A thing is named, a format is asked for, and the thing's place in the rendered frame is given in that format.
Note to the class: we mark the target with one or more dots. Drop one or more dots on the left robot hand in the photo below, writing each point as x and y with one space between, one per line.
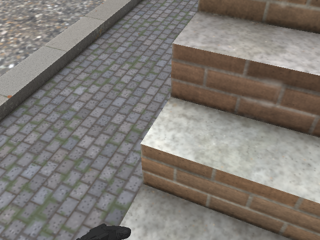
104 232

